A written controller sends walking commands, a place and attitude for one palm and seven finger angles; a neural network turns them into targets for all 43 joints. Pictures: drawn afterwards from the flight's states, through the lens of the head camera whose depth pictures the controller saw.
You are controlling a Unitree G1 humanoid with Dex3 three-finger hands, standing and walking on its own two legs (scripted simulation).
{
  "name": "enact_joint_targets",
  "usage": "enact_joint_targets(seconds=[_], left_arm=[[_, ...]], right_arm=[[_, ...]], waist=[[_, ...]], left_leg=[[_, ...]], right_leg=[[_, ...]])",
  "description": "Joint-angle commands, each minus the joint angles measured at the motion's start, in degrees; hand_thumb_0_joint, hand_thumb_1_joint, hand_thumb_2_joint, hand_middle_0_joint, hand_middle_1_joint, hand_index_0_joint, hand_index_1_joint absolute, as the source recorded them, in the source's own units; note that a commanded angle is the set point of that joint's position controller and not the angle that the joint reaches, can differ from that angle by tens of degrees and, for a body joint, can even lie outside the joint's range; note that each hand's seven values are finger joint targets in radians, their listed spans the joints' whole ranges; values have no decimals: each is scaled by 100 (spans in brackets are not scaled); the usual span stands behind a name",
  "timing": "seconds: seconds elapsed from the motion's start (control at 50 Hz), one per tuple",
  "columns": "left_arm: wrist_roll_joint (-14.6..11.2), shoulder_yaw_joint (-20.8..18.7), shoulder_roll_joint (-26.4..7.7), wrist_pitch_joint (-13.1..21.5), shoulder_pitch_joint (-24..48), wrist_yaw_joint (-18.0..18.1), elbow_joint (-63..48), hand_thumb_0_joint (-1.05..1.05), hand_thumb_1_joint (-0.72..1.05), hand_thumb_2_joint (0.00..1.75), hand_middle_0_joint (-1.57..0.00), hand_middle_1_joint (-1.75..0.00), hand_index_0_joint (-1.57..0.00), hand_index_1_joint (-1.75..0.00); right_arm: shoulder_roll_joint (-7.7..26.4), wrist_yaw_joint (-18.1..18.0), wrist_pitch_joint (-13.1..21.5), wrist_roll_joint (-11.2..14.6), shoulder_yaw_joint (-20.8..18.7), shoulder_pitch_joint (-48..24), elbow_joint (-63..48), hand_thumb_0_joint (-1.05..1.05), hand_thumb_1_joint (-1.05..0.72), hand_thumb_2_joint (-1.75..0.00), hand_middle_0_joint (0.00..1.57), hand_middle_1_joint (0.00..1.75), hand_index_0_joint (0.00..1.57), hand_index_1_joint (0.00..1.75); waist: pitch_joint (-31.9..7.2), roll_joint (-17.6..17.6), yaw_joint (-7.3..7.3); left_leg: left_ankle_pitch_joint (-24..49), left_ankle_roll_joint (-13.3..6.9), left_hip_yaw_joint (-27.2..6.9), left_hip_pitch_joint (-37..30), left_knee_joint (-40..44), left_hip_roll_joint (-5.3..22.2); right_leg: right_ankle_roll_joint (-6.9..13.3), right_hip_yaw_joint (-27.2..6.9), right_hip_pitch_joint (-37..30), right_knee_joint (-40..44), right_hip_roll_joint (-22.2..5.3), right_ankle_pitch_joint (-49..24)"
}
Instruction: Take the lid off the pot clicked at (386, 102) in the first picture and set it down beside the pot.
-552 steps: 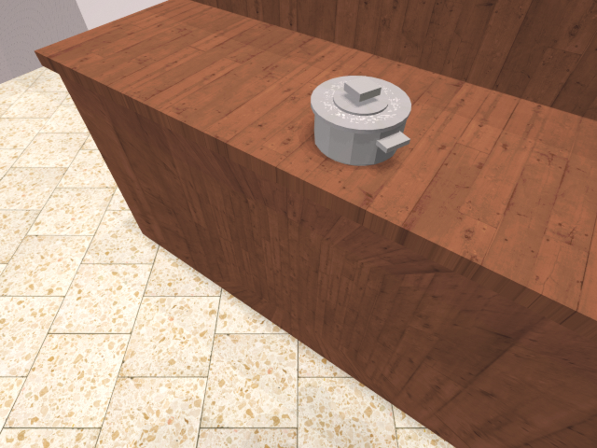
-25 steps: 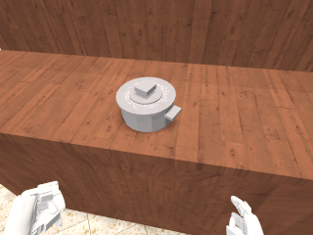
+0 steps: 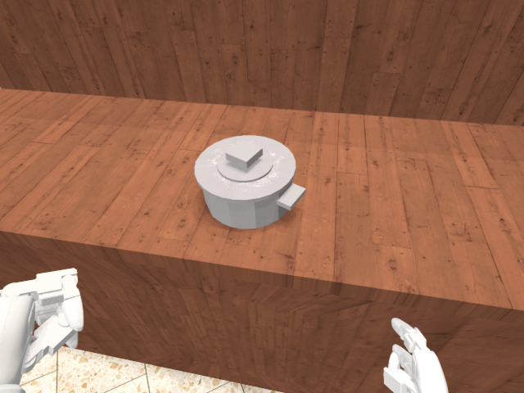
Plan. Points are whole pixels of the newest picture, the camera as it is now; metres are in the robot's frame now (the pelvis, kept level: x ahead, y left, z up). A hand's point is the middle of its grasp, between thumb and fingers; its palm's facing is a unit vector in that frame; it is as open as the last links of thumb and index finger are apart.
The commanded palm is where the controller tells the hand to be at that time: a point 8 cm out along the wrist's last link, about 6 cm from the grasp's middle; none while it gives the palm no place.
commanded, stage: raise the hand higher, near the body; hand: left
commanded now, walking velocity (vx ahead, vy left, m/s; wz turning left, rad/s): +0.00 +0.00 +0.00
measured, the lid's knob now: (244, 153) +0.46 +0.09 +0.14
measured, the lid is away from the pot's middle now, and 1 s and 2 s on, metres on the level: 0.00 0.00 0.00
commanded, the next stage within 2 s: reach forward and open the fingers in 0.30 s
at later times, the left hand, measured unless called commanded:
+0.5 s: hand (59, 271) +0.18 +0.24 +0.19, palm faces +0.39 -0.53 -0.75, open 3.0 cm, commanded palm +0.13 +0.27 +0.21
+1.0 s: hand (47, 261) +0.20 +0.27 +0.18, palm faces -0.13 +0.06 -0.99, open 5.3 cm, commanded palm +0.18 +0.27 +0.24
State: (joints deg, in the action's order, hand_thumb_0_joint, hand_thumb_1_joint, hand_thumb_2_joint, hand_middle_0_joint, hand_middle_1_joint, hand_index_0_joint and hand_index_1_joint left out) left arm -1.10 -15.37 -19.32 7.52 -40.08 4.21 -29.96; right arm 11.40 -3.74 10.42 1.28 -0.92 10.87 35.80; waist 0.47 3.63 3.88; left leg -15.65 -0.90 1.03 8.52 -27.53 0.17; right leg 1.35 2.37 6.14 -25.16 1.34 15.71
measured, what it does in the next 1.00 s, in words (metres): stands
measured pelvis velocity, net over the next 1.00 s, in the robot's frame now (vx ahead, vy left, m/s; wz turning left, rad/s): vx -0.04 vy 0.02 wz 0.03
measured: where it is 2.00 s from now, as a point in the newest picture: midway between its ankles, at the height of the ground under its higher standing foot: outside the picture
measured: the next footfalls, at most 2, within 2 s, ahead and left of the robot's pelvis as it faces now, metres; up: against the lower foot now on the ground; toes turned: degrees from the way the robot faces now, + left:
none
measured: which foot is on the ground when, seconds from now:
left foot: down 0.00-1.00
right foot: down 0.00-1.00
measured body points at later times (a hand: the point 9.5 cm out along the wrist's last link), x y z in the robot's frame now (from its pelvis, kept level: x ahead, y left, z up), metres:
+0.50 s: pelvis -0.01 +0.01 +0.00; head -0.01 -0.01 +0.45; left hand +0.15 +0.27 +0.23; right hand +0.20 -0.20 -0.08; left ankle +0.00 +0.11 -0.74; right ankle -0.02 -0.10 -0.74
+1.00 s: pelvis -0.04 +0.02 +0.00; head -0.03 -0.04 +0.45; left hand +0.20 +0.27 +0.23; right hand +0.18 -0.18 -0.10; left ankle -0.01 +0.11 -0.74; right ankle -0.02 -0.10 -0.74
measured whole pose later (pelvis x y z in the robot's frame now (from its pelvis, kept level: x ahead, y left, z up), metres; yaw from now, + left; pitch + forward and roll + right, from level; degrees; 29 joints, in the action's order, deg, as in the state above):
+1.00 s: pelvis -0.04 +0.02 +0.00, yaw +2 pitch -1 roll -1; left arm 38.3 -8.3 -44.8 -0.8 -4.3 -22.9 -21.2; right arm 16.3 -0.2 -3.1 3.1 1.6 6.5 32.1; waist 0.9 8.6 4.9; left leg -10.1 -2.7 0.0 14.7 -25.9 -2.2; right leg -0.1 3.7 12.3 -25.1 -1.1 11.6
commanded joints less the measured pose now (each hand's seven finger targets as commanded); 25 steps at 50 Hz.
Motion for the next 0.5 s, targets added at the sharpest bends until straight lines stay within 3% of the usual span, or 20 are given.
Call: enact_joint_targets(seconds=[0.0,0.04,0.06,0.08,0.14,0.18,0.24,0.28,0.32,0.34,0.38,0.4,0.42,0.44,0.46,0.48], left_arm=[[-71,-737,-851,406,121,125,-1262,0,90,90,-130,-150,-130,-150],[-87,-899,-981,430,215,140,-1322,0,90,90,-130,-150,-130,-150],[-70,-638,-765,482,384,107,-1472,0,90,90,-130,-150,-130,-150],[-85,-718,-826,472,439,121,-1303,0,90,90,-130,-150,-130,-150],[-123,-994,-1049,508,528,151,-1434,0,90,90,-130,-150,-130,-150],[-131,-880,-895,543,623,130,-1386,0,90,90,-130,-150,-130,-150],[-162,-1038,-1078,576,944,145,-1573,0,90,90,-130,-150,-130,-150],[-174,-991,-954,592,968,134,-1421,0,90,90,-130,-150,-130,-150],[-186,-1008,-989,618,1169,124,-1536,0,90,90,-130,-150,-130,-150],[-209,-1200,-1167,609,1203,154,-1559,0,90,90,-130,-150,-130,-150],[-198,-1021,-968,654,1316,124,-1619,0,90,90,-130,-150,-130,-150],[2135,-848,-2362,61,1430,289,-1760,0,87,92,-129,-146,-129,-146],[2116,-691,-1800,-233,1681,367,-2206,0,84,94,-128,-143,-128,-143],[2648,-812,-2177,-491,1669,449,-2114,0,80,96,-128,-139,-128,-139],[3046,-766,-2176,-716,1376,399,-2036,0,77,98,-127,-136,-127,-136],[3355,-814,-2319,-926,1123,316,-1753,0,74,100,-126,-132,-126,-132]], right_arm=[[493,-12,369,-4,-132,-946,-1036,0,-90,-90,20,30,20,30],[523,-3,363,16,-137,-1001,-1025,0,-90,-90,20,30,20,30],[492,10,380,-5,-90,-964,-1052,0,-90,-90,20,30,20,30],[496,4,375,1,-104,-951,-1010,0,-90,-90,20,30,20,30],[548,1,359,15,-123,-972,-1015,0,-90,-90,20,30,20,30],[506,10,351,-1,-94,-964,-1007,0,-90,-90,20,30,20,30],[577,33,351,4,-86,-978,-993,0,-90,-90,20,30,20,30],[535,42,339,-13,-77,-952,-978,0,-90,-90,20,30,20,30],[568,56,330,-12,-68,-945,-992,0,-90,-90,20,30,20,30],[598,60,329,0,-75,-977,-973,0,-90,-90,20,30,20,30],[564,83,339,-18,-55,-943,-973,0,-90,-90,20,30,20,30],[1059,149,-101,-261,2,-1033,-1146,0,-90,-90,20,30,20,30],[826,236,-334,-223,3,-1147,-1493,0,-90,-90,20,30,20,30],[862,288,-498,-147,-15,-1195,-1532,0,-90,-90,20,30,20,30],[835,336,-700,-200,-6,-1181,-1591,0,-90,-90,20,30,20,30],[897,388,-920,-168,-12,-1194,-1625,0,-90,-90,20,30,20,30]], waist=[[-268,-116,69],[-184,-56,75],[-233,33,32],[-183,-173,30],[-223,-160,61],[-230,-168,48],[-224,49,37],[-228,-162,41],[-237,51,43],[-262,24,46],[-298,119,29],[-347,469,176],[-350,619,136],[-320,679,176],[-456,612,272],[-580,317,290]], left_leg=[[1287,-68,-33,-362,310,142],[1204,-49,-44,-339,280,155],[1225,-54,-45,-369,313,141],[1174,-57,-64,-341,332,158],[1109,-50,-60,-365,307,162],[1136,-59,-41,-353,345,160],[1087,-40,-62,-387,318,171],[1095,-49,-68,-379,367,182],[1105,-44,-76,-390,392,179],[1068,-35,-91,-401,359,187],[1205,-31,-81,-470,373,205],[1374,4,18,388,278,72],[1494,48,67,460,280,78],[1333,86,21,516,260,121],[1352,62,69,602,254,122],[1355,41,73,614,213,109]], right_leg=[[-80,-5,461,456,-260,-1020],[-61,-66,529,470,-234,-963],[-54,-15,509,452,-258,-937],[-70,14,532,449,-255,-875],[-55,-67,521,473,-229,-859],[-59,-25,487,463,-261,-873],[-35,-94,517,479,-245,-843],[-41,-37,494,488,-261,-796],[-31,-41,473,479,-268,-793],[-20,-88,473,467,-245,-805],[-14,-43,464,444,-264,-864],[-53,-170,728,98,-192,-966],[17,62,713,-2,-241,-935],[66,-70,713,-67,-181,-765],[74,2,720,-102,-162,-704],[63,15,666,-128,-137,-711]])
